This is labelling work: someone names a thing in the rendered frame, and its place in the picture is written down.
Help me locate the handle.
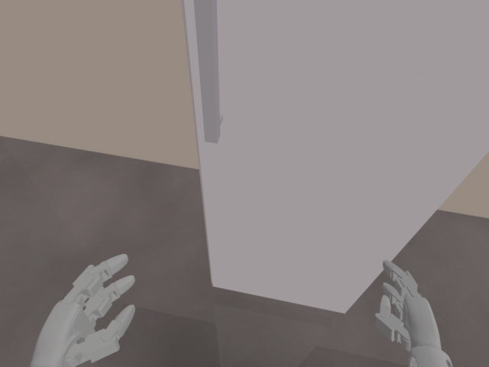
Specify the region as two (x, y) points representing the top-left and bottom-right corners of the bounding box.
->
(194, 0), (223, 144)

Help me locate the robot left hand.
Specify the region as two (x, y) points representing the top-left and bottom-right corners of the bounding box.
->
(30, 254), (135, 367)

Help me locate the right robot forearm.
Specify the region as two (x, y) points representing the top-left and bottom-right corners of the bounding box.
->
(408, 346), (452, 367)

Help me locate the robot right hand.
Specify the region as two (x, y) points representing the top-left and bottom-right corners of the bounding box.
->
(375, 260), (442, 352)

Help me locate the fridge door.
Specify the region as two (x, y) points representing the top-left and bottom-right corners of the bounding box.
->
(184, 0), (489, 313)

